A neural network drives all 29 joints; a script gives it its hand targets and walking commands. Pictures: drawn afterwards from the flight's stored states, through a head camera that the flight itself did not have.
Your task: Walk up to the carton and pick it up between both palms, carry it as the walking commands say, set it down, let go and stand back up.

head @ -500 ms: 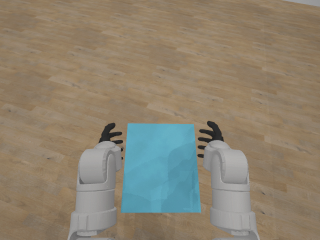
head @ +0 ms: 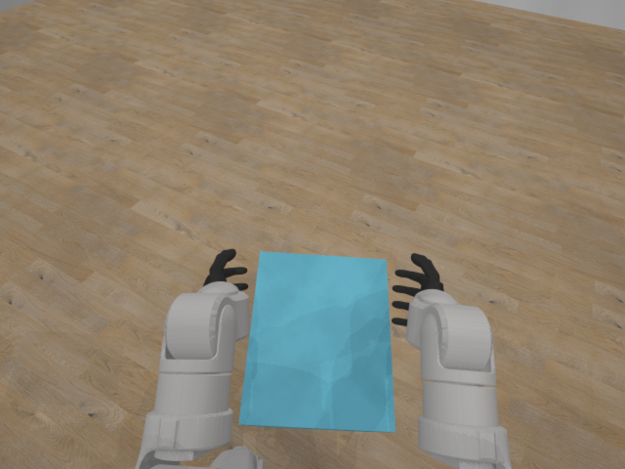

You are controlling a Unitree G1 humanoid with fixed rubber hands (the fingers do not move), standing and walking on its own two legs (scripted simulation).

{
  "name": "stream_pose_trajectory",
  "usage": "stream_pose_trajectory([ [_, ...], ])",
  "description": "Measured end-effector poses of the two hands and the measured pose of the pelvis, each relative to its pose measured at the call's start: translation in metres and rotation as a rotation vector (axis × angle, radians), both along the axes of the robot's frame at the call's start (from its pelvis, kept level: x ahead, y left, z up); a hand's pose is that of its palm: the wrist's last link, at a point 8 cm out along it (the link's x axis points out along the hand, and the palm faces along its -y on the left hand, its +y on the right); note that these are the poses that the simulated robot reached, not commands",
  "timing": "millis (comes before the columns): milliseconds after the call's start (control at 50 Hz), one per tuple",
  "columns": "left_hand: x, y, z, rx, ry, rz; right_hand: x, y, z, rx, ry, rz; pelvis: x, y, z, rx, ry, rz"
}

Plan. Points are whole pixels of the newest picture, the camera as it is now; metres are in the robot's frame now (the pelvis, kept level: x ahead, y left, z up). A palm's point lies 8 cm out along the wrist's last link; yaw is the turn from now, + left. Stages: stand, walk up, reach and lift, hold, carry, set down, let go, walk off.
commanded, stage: carry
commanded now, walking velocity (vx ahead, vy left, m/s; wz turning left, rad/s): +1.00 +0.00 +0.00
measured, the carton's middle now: (317, 344) +0.30 +0.02 -0.06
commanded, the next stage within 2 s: none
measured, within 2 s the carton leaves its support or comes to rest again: neither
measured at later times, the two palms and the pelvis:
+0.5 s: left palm (275, 92) +0.76 +0.14 +0.07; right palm (406, 97) +0.76 -0.11 +0.09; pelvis +0.44 +0.03 +0.00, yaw -4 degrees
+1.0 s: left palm (274, 43) +0.96 +0.17 +0.09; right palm (386, 46) +0.95 -0.08 +0.09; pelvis +0.65 +0.06 +0.00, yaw -3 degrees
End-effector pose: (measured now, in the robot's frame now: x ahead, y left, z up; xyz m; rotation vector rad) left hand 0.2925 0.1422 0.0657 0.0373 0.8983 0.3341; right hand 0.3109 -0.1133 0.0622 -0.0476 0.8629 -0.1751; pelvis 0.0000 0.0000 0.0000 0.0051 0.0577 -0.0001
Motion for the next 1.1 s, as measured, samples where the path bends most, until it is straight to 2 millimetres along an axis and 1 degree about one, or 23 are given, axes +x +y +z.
stream_pose_trajectory([
  [80, 0.089, -0.002, 0.003, -0.006, -0.037, -0.036, 0.076, -0.003, 0.001, 0.007, -0.038, -0.048, 0.076, 0.011, -0.004, 0.019, 0.000, -0.010],
  [120, 0.137, -0.002, 0.002, -0.012, -0.069, -0.065, 0.117, -0.003, 0.001, 0.008, -0.070, -0.084, 0.118, 0.019, -0.011, 0.026, -0.005, -0.021],
  [180, 0.210, -0.001, -0.002, -0.023, -0.118, -0.135, 0.177, -0.002, 0.002, 0.012, -0.120, -0.146, 0.186, 0.036, -0.024, 0.018, -0.034, -0.068],
  [200, 0.233, -0.001, -0.004, -0.040, -0.126, -0.146, 0.195, -0.002, 0.003, 0.001, -0.126, -0.155, 0.206, 0.040, -0.025, 0.029, -0.035, -0.074],
  [240, 0.272, -0.001, -0.008, -0.062, -0.111, -0.167, 0.229, -0.002, 0.005, -0.016, -0.111, -0.177, 0.240, 0.045, -0.020, 0.022, -0.019, -0.092],
  [320, 0.335, -0.002, -0.008, -0.073, -0.042, -0.196, 0.290, -0.002, 0.009, -0.033, -0.043, -0.213, 0.302, 0.050, -0.001, -0.016, 0.013, -0.121],
  [400, 0.397, -0.002, -0.003, -0.078, -0.033, -0.169, 0.355, -0.001, 0.017, -0.039, -0.032, -0.207, 0.361, 0.045, 0.011, -0.045, 0.029, -0.112],
  [440, 0.427, -0.001, 0.001, -0.081, -0.057, -0.149, 0.391, -0.001, 0.021, -0.035, -0.057, -0.188, 0.393, 0.040, 0.010, -0.047, 0.026, -0.098],
  [480, 0.458, 0.000, 0.005, -0.077, -0.094, -0.128, 0.428, -0.001, 0.024, -0.022, -0.093, -0.157, 0.426, 0.033, 0.005, -0.043, 0.009, -0.078],
  [540, 0.501, 0.003, 0.010, -0.062, -0.153, -0.090, 0.484, -0.001, 0.022, 0.003, -0.151, -0.090, 0.481, 0.020, -0.010, -0.011, -0.029, -0.022],
  [560, 0.514, 0.004, 0.011, -0.041, -0.164, -0.083, 0.501, 0.000, 0.020, 0.022, -0.164, -0.082, 0.495, 0.018, -0.014, -0.018, -0.027, -0.021],
  [600, 0.536, 0.005, 0.013, 0.000, -0.158, -0.059, 0.526, 0.004, 0.016, 0.039, -0.160, -0.074, 0.515, 0.018, -0.013, -0.028, -0.019, -0.022],
  [660, 0.562, 0.007, 0.009, -0.005, -0.100, -0.039, 0.551, 0.006, 0.009, 0.024, -0.099, -0.067, 0.541, 0.017, -0.007, -0.017, -0.008, -0.016],
  [760, 0.597, 0.008, 0.004, -0.013, -0.055, -0.060, 0.580, 0.007, 0.005, 0.021, -0.053, -0.094, 0.575, 0.024, -0.001, -0.006, -0.006, -0.019],
  [860, 0.631, 0.013, 0.007, -0.028, -0.085, -0.114, 0.605, 0.012, 0.015, -0.002, -0.085, -0.130, 0.609, 0.040, -0.004, -0.010, -0.024, -0.035],
  [920, 0.648, 0.020, 0.012, -0.031, -0.091, -0.129, 0.622, 0.019, 0.023, -0.016, -0.092, -0.124, 0.631, 0.048, -0.004, -0.006, -0.018, -0.045],
  [980, 0.662, 0.029, 0.018, -0.026, -0.102, -0.122, 0.638, 0.028, 0.031, -0.023, -0.104, -0.115, 0.648, 0.055, -0.005, -0.007, -0.013, -0.049],
  [1040, 0.673, 0.037, 0.022, -0.027, -0.109, -0.113, 0.651, 0.036, 0.035, -0.027, -0.111, -0.105, 0.662, 0.062, -0.005, -0.010, -0.011, -0.050],
  [1100, 0.680, 0.045, 0.024, -0.024, -0.106, -0.105, 0.660, 0.044, 0.035, -0.029, -0.109, -0.095, 0.672, 0.067, -0.006, -0.013, -0.012, -0.049],
])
